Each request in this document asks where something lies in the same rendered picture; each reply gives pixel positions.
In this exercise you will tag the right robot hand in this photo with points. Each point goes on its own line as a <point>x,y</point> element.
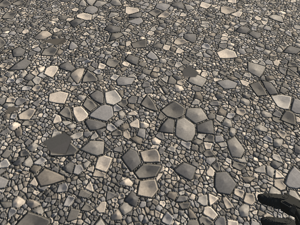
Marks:
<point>286,203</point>

